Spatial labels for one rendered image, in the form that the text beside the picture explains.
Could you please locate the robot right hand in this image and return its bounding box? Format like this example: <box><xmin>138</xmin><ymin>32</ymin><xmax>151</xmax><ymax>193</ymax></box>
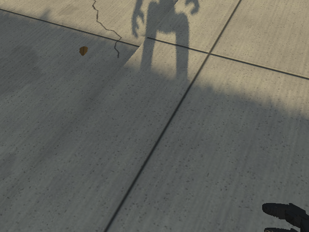
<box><xmin>262</xmin><ymin>203</ymin><xmax>309</xmax><ymax>232</ymax></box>

